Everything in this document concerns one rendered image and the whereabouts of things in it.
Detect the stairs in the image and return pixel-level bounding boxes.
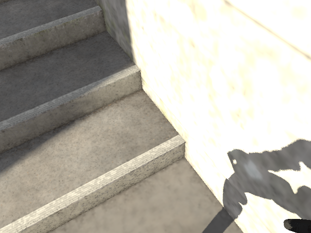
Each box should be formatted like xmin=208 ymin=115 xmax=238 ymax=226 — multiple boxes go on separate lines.
xmin=0 ymin=0 xmax=186 ymax=233

